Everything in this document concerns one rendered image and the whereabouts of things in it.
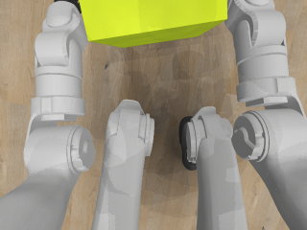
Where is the robot right upper arm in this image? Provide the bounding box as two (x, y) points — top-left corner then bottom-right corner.
(231, 108), (307, 230)

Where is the robot right shin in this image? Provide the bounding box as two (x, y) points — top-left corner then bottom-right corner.
(186, 106), (233, 164)

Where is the robot right forearm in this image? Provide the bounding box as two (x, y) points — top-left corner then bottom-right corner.
(224, 0), (307, 121)

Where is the robot left upper arm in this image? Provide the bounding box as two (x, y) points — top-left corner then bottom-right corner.
(0, 125), (96, 230)

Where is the robot left forearm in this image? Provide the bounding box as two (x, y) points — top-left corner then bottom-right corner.
(23, 1), (88, 168)

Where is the left robot thigh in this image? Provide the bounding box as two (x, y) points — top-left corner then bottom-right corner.
(91, 107), (154, 230)

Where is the left robot hand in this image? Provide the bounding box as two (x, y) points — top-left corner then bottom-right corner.
(54, 0), (82, 14)

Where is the carton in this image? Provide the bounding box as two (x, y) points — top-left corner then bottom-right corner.
(79, 0), (227, 48)

